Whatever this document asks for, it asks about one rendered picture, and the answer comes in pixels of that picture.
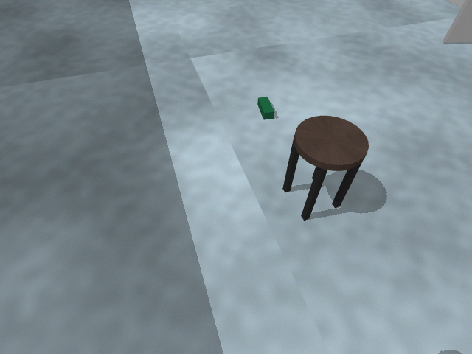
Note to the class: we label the carton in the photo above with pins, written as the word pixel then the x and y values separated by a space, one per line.
pixel 266 108

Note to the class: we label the stool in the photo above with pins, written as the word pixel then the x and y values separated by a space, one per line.
pixel 329 143

